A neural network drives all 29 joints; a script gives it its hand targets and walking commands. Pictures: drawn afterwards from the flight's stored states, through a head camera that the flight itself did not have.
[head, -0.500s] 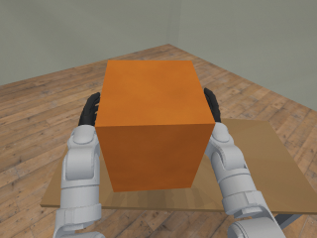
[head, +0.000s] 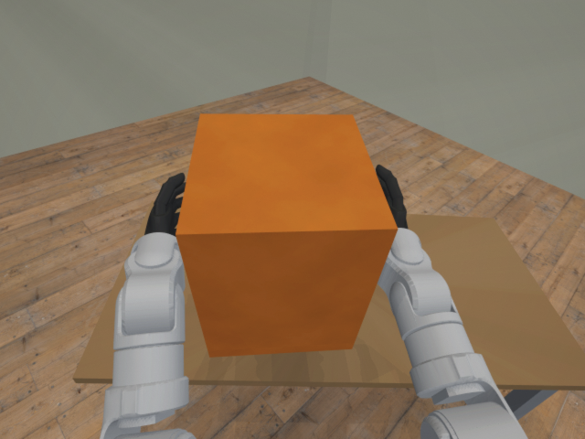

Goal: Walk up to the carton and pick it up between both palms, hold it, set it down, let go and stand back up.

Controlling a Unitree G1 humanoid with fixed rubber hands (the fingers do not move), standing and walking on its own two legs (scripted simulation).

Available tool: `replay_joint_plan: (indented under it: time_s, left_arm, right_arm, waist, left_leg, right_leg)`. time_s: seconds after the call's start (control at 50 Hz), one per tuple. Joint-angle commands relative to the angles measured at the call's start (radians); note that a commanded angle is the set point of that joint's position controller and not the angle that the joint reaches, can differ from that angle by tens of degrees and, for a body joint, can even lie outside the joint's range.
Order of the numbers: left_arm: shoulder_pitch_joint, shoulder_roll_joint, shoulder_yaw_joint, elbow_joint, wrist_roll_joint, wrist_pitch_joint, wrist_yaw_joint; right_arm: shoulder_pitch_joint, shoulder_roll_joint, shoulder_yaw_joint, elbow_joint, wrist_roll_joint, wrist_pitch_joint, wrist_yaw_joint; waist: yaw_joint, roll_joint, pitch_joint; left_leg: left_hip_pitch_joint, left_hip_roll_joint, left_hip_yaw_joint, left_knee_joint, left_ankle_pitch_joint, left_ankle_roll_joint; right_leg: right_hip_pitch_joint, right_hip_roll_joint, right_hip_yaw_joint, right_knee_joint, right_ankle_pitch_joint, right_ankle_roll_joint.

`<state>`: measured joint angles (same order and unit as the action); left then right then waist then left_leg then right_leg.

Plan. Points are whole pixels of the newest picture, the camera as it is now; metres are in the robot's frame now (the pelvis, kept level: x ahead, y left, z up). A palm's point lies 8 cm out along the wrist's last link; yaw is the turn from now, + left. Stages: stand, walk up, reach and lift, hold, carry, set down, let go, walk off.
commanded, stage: hold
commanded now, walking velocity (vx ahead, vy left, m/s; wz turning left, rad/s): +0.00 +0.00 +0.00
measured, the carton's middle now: (280, 237) +0.36 +0.01 +0.14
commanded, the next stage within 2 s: none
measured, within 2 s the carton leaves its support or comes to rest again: neither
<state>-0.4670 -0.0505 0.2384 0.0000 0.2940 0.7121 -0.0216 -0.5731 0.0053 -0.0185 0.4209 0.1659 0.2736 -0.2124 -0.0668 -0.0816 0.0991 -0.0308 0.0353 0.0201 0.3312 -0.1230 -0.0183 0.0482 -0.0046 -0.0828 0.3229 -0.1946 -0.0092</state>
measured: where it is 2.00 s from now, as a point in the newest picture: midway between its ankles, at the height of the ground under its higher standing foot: outside the picture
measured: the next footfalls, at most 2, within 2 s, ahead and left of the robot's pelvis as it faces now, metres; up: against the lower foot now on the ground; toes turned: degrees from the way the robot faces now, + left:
none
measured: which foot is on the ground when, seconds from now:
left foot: down 0.00-1.00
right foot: down 0.00-1.00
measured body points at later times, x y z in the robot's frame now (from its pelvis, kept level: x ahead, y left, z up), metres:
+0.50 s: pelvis +0.00 +0.00 +0.00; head -0.03 +0.03 +0.45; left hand +0.36 +0.16 +0.16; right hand +0.37 -0.14 +0.17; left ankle +0.05 +0.13 -0.75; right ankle +0.00 -0.11 -0.75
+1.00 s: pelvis +0.00 +0.00 +0.00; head -0.03 +0.04 +0.45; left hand +0.36 +0.16 +0.16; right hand +0.37 -0.13 +0.17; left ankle +0.05 +0.13 -0.75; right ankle +0.00 -0.11 -0.75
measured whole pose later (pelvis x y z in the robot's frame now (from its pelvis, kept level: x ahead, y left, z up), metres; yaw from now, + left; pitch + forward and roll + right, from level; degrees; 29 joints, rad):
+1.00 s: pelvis +0.00 +0.00 +0.00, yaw +0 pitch -10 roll +0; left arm -0.46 -0.04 0.23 0.00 0.29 0.72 -0.02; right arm -0.57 0.01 -0.02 0.43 0.17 0.27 -0.21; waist -0.07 -0.08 0.09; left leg -0.04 0.04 0.02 0.34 -0.13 -0.02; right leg 0.05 0.00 -0.08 0.32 -0.20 -0.01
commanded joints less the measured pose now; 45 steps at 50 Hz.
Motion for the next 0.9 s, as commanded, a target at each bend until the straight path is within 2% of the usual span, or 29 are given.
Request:
replay_joint_plan:
  time_s: [0.0, 0.02, 0.04, 0.08, 0.1, 0.14, 0.16, 0.18, 0.2, 0.22, 0.26, 0.28, 0.34, 0.36, 0.38, 0.42, 0.44, 0.5, 0.52, 0.54, 0.62, 0.64, 0.68, 0.72, 0.74, 0.78, 0.8, 0.82, 0.88]
  left_arm:
    - [-0.665, -0.467, -0.529, -0.19, -0.15, -0.077, -0.135]
    - [-0.665, -0.46, -0.537, -0.175, -0.15, -0.073, -0.139]
    - [-0.678, -0.449, -0.52, -0.175, -0.144, -0.074, -0.14]
    - [-0.682, -0.449, -0.495, -0.142, -0.133, -0.073, -0.147]
    - [-0.704, -0.449, -0.519, -0.174, -0.147, -0.08, -0.145]
    - [-0.707, -0.445, -0.479, -0.125, -0.134, -0.077, -0.146]
    - [-0.711, -0.461, -0.49, -0.116, -0.135, -0.074, -0.148]
    - [-0.732, -0.461, -0.499, -0.124, -0.135, -0.079, -0.139]
    - [-0.73, -0.451, -0.502, -0.117, -0.144, -0.075, -0.141]
    - [-0.715, -0.476, -0.51, -0.151, -0.142, -0.079, -0.134]
    - [-0.713, -0.481, -0.511, -0.135, -0.142, -0.079, -0.137]
    - [-0.732, -0.489, -0.53, -0.144, -0.155, -0.083, -0.135]
    - [-0.724, -0.449, -0.492, -0.101, -0.135, -0.082, -0.133]
    - [-0.721, -0.469, -0.499, -0.111, -0.131, -0.078, -0.136]
    - [-0.721, -0.457, -0.484, -0.104, -0.127, -0.079, -0.136]
    - [-0.72, -0.456, -0.473, -0.086, -0.121, -0.078, -0.141]
    - [-0.733, -0.459, -0.492, -0.124, -0.131, -0.081, -0.14]
    - [-0.718, -0.473, -0.528, -0.177, -0.161, -0.097, -0.128]
    - [-0.679, -0.476, -0.524, -0.155, -0.162, -0.088, -0.13]
    - [-0.651, -0.448, -0.501, -0.119, -0.136, -0.083, -0.136]
    - [-0.668, -0.447, -0.477, -0.12, -0.125, -0.067, -0.151]
    - [-0.708, -0.447, -0.499, -0.161, -0.139, -0.078, -0.144]
    - [-0.706, -0.473, -0.517, -0.15, -0.142, -0.08, -0.138]
    - [-0.684, -0.472, -0.531, -0.172, -0.152, -0.081, -0.137]
    - [-0.706, -0.469, -0.535, -0.186, -0.168, -0.085, -0.139]
    - [-0.708, -0.479, -0.535, -0.169, -0.157, -0.083, -0.134]
    - [-0.703, -0.478, -0.549, -0.189, -0.162, -0.085, -0.129]
    - [-0.686, -0.458, -0.524, -0.143, -0.144, -0.075, -0.134]
    - [-0.659, -0.471, -0.527, -0.153, -0.139, -0.069, -0.133]
  right_arm:
    - [-0.72, 0.468, 0.416, -0.339, 0.059, -0.063, 0.107]
    - [-0.706, 0.467, 0.413, -0.326, 0.055, -0.059, 0.104]
    - [-0.714, 0.484, 0.423, -0.321, 0.06, -0.057, 0.104]
    - [-0.711, 0.482, 0.393, -0.295, 0.049, -0.054, 0.107]
    - [-0.724, 0.496, 0.409, -0.339, 0.046, -0.061, 0.11]
    - [-0.731, 0.488, 0.379, -0.283, 0.034, -0.053, 0.113]
    - [-0.748, 0.486, 0.374, -0.271, 0.031, -0.056, 0.117]
    - [-0.783, 0.496, 0.385, -0.294, 0.037, -0.067, 0.12]
    - [-0.754, 0.494, 0.374, -0.279, 0.027, -0.064, 0.117]
    - [-0.737, 0.5, 0.371, -0.282, 0.03, -0.068, 0.12]
    - [-0.764, 0.494, 0.378, -0.296, 0.035, -0.071, 0.116]
    - [-0.783, 0.495, 0.392, -0.316, 0.041, -0.078, 0.117]
    - [-0.761, 0.478, 0.363, -0.245, 0.017, -0.065, 0.123]
    - [-0.749, 0.506, 0.367, -0.273, 0.028, -0.069, 0.12]
    - [-0.753, 0.503, 0.368, -0.286, 0.029, -0.071, 0.123]
    - [-0.742, 0.501, 0.353, -0.239, 0.023, -0.067, 0.118]
    - [-0.75, 0.493, 0.367, -0.264, 0.027, -0.075, 0.122]
    - [-0.767, 0.521, 0.444, -0.348, 0.067, -0.08, 0.109]
    - [-0.754, 0.507, 0.431, -0.353, 0.068, -0.076, 0.105]
    - [-0.744, 0.491, 0.424, -0.341, 0.06, -0.07, 0.101]
    - [-0.726, 0.481, 0.391, -0.294, 0.043, -0.056, 0.103]
    - [-0.711, 0.498, 0.391, -0.29, 0.045, -0.058, 0.107]
    - [-0.741, 0.482, 0.4, -0.294, 0.062, -0.062, 0.111]
    - [-0.705, 0.486, 0.407, -0.313, 0.063, -0.063, 0.109]
    - [-0.753, 0.51, 0.44, -0.371, 0.081, -0.071, 0.102]
    - [-0.742, 0.494, 0.412, -0.338, 0.072, -0.069, 0.107]
    - [-0.758, 0.491, 0.427, -0.357, 0.066, -0.072, 0.11]
    - [-0.703, 0.472, 0.394, -0.29, 0.053, -0.055, 0.105]
    - [-0.673, 0.467, 0.378, -0.268, 0.051, -0.053, 0.116]
  waist:
    - [-0.016, 0.123, -0.485]
    - [-0.026, 0.132, -0.463]
    - [-0.013, 0.123, -0.448]
    - [-0.019, 0.108, -0.414]
    - [-0.014, 0.096, -0.45]
    - [-0.007, 0.092, -0.398]
    - [-0.014, 0.122, -0.404]
    - [-0.001, 0.117, -0.422]
    - [-0.007, 0.119, -0.411]
    - [-0.016, 0.131, -0.439]
    - [-0.019, 0.112, -0.445]
    - [-0.018, 0.128, -0.473]
    - [-0.008, 0.116, -0.405]
    - [-0.014, 0.112, -0.437]
    - [-0.001, 0.116, -0.439]
    - [-0.015, 0.106, -0.406]
    - [-0.01, 0.129, -0.455]
    - [-0.001, 0.107, -0.559]
    - [-0.014, 0.107, -0.522]
    - [-0.008, 0.103, -0.472]
    - [-0.018, 0.086, -0.406]
    - [-0.013, 0.106, -0.441]
    - [-0.007, 0.14, -0.437]
    - [-0.025, 0.13, -0.459]
    - [-0.013, 0.112, -0.482]
    - [-0.019, 0.139, -0.437]
    - [-0.011, 0.142, -0.484]
    - [-0.02, 0.142, -0.418]
    - [-0.02, 0.144, -0.41]
  left_leg:
    - [0.253, -0.06, 0.012, 0.0, 0.225, 0.001]
    - [0.242, -0.068, 0.02, 0.0, 0.199, 0.002]
    - [0.215, -0.069, 0.023, -0.005, 0.178, 0.008]
    - [0.215, -0.068, 0.027, -0.023, 0.129, 0.013]
    - [0.206, -0.065, 0.026, -0.021, 0.129, 0.016]
    - [0.184, -0.061, 0.025, -0.04, 0.098, 0.025]
    - [0.191, -0.064, 0.03, -0.04, 0.077, 0.019]
    - [0.176, -0.063, 0.026, -0.035, 0.081, 0.021]
    - [0.186, -0.059, 0.032, -0.037, 0.065, 0.021]
    - [0.204, -0.056, 0.028, -0.026, 0.129, 0.011]
    - [0.211, -0.063, 0.022, -0.018, 0.152, 0.013]
    - [0.219, -0.063, 0.026, -0.014, 0.161, 0.008]
    - [0.181, -0.058, 0.029, -0.04, 0.075, 0.019]
    - [0.197, -0.056, 0.027, -0.032, 0.098, 0.017]
    - [0.186, -0.063, 0.032, -0.034, 0.085, 0.025]
    - [0.183, -0.062, 0.036, -0.037, 0.097, 0.023]
    - [0.206, -0.061, 0.03, -0.023, 0.134, 0.018]
    - [0.251, -0.067, 0.026, 0.011, 0.233, 0.013]
    - [0.237, -0.066, 0.019, 0.007, 0.227, 0.009]
    - [0.228, -0.072, 0.021, 0.0, 0.205, 0.016]
    - [0.194, -0.067, 0.029, -0.026, 0.13, 0.025]
    - [0.204, -0.065, 0.029, -0.022, 0.131, 0.02]
    - [0.219, -0.063, 0.023, -0.015, 0.169, 0.001]
    - [0.249, -0.062, 0.019, 0.002, 0.226, -0.006]
    - [0.233, -0.073, 0.024, 0.009, 0.22, 0.003]
    - [0.218, -0.069, 0.016, 0.0, 0.2, -0.003]
    - [0.244, -0.063, 0.02, 0.003, 0.209, 0.001]
    - [0.221, -0.063, 0.023, -0.011, 0.157, 0.001]
    - [0.237, -0.053, 0.025, -0.017, 0.172, -0.006]
  right_leg:
    - [-0.029, 0.041, -0.024, -0.043, 0.287, 0.067]
    - [-0.038, 0.034, -0.019, -0.053, 0.274, 0.067]
    - [-0.024, 0.03, -0.011, -0.049, 0.256, 0.069]
    - [-0.05, 0.029, -0.015, -0.062, 0.198, 0.067]
    - [-0.039, 0.029, -0.018, -0.055, 0.205, 0.071]
    - [-0.061, 0.027, -0.011, -0.066, 0.152, 0.064]
    - [-0.071, 0.022, -0.017, -0.066, 0.13, 0.063]
    - [-0.064, 0.028, -0.017, -0.064, 0.124, 0.062]
    - [-0.068, 0.02, -0.009, -0.068, 0.123, 0.064]
    - [-0.048, 0.029, -0.016, -0.052, 0.176, 0.057]
    - [-0.041, 0.034, -0.015, -0.053, 0.209, 0.063]
    - [-0.042, 0.035, -0.021, -0.055, 0.203, 0.064]
    - [-0.074, 0.032, -0.02, -0.068, 0.107, 0.058]
    - [-0.051, 0.031, -0.017, -0.061, 0.134, 0.057]
    - [-0.055, 0.029, -0.012, -0.065, 0.132, 0.057]
    - [-0.056, 0.032, -0.014, -0.069, 0.136, 0.062]
    - [-0.045, 0.032, -0.02, -0.054, 0.171, 0.057]
    - [0.002, 0.038, -0.014, -0.041, 0.297, 0.071]
    - [0.004, 0.039, -0.012, -0.044, 0.297, 0.069]
    - [-0.017, 0.035, -0.008, -0.054, 0.294, 0.073]
    - [-0.03, 0.027, -0.013, -0.062, 0.198, 0.072]
    - [-0.042, 0.031, -0.013, -0.054, 0.198, 0.067]
    - [-0.063, 0.041, -0.022, -0.057, 0.174, 0.059]
    - [-0.046, 0.041, -0.019, -0.048, 0.249, 0.065]
    - [-0.018, 0.029, -0.006, -0.051, 0.278, 0.075]
    - [-0.05, 0.034, -0.011, -0.052, 0.239, 0.069]
    - [-0.044, 0.039, -0.019, -0.052, 0.229, 0.063]
    - [-0.054, 0.034, -0.009, -0.062, 0.186, 0.064]
    - [-0.073, 0.044, -0.022, -0.063, 0.175, 0.051]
